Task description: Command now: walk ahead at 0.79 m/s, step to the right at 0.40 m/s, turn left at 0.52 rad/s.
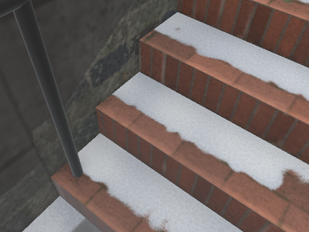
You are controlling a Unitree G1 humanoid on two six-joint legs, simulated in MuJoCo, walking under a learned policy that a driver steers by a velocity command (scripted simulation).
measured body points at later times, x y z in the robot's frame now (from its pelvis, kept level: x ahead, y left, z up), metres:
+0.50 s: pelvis +0.28 -0.10 +0.05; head +0.27 -0.11 +0.50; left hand +0.56 +0.07 +0.04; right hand +0.25 -0.37 -0.09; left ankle +0.20 +0.11 -0.67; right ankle +0.29 -0.20 -0.57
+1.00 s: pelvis +0.51 -0.23 +0.31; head +0.50 -0.25 +0.76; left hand +0.85 -0.15 +0.27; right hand +0.44 -0.54 +0.22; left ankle +0.66 -0.18 -0.39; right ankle +0.39 -0.27 -0.17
